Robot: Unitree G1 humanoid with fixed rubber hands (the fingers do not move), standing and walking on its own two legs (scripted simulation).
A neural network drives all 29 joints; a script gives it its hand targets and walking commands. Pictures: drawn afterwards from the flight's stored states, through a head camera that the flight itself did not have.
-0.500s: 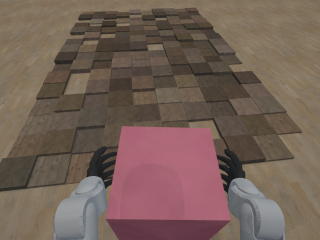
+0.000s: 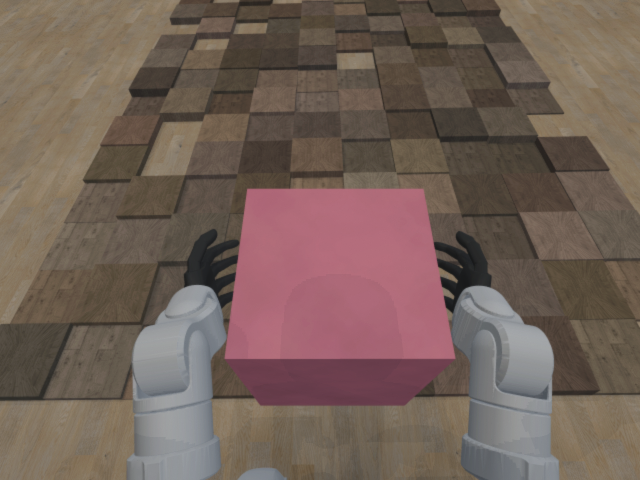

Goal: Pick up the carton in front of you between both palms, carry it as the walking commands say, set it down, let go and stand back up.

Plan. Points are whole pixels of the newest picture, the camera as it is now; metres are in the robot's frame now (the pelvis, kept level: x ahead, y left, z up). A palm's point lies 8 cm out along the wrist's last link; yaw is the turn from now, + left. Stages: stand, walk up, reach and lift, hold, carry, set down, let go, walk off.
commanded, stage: carry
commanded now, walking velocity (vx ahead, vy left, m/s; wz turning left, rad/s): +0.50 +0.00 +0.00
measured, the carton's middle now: (333, 308) +0.32 +0.01 +0.01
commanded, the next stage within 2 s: none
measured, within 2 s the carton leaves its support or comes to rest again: neither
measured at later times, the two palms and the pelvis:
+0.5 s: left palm (250, 81) +0.69 +0.16 +0.12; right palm (433, 89) +0.66 -0.14 +0.12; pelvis +0.33 +0.04 +0.00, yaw -2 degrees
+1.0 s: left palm (261, 1) +0.95 +0.17 +0.15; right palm out of the picture +0.97 -0.13 +0.15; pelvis +0.61 +0.00 +0.03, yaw +0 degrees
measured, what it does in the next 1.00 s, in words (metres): climbs: left foot, then right foot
